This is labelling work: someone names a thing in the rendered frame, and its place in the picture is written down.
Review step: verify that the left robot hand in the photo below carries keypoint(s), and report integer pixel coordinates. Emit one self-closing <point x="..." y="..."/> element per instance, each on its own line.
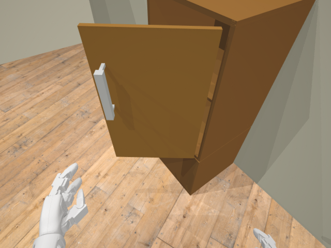
<point x="55" y="205"/>

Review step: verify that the right robot hand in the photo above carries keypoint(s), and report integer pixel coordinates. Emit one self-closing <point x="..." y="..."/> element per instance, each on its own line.
<point x="265" y="239"/>

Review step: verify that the handle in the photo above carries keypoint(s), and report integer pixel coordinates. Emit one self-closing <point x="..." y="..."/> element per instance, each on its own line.
<point x="104" y="94"/>

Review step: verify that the cupboard door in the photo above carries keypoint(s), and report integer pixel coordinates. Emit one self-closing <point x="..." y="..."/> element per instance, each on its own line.
<point x="158" y="78"/>

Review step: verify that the robot left forearm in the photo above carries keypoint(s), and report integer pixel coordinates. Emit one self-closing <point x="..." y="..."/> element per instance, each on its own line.
<point x="51" y="240"/>

